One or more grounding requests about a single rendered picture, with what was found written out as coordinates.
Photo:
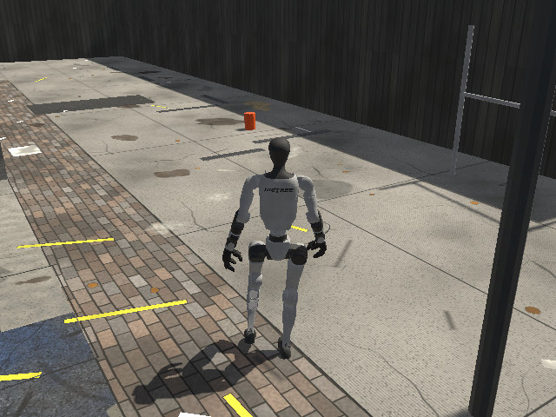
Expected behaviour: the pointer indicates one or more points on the left robot forearm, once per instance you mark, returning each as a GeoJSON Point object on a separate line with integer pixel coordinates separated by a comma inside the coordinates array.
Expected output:
{"type": "Point", "coordinates": [234, 233]}

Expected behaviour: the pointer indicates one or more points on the robot right hand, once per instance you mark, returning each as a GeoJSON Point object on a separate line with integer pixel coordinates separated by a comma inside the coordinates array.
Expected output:
{"type": "Point", "coordinates": [312, 245]}

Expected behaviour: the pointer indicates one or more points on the left robot foot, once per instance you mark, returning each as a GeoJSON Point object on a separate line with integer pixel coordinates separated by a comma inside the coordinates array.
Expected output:
{"type": "Point", "coordinates": [249, 336]}

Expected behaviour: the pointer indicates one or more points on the robot right upper arm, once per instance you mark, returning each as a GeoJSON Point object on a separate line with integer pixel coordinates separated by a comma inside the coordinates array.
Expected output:
{"type": "Point", "coordinates": [306, 184]}

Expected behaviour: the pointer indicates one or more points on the robot left upper arm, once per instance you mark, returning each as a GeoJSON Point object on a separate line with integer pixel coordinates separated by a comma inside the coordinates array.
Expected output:
{"type": "Point", "coordinates": [252, 182]}

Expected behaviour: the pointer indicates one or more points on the right robot thigh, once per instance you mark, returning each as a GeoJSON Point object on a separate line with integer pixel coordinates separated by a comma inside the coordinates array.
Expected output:
{"type": "Point", "coordinates": [298, 258]}

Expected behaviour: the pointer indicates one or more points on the right robot forearm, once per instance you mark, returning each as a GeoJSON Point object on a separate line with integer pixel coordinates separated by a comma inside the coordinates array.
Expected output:
{"type": "Point", "coordinates": [318, 230]}

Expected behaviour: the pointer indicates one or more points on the robot left hand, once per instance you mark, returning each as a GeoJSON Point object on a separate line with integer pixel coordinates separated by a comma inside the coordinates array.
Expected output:
{"type": "Point", "coordinates": [226, 257]}

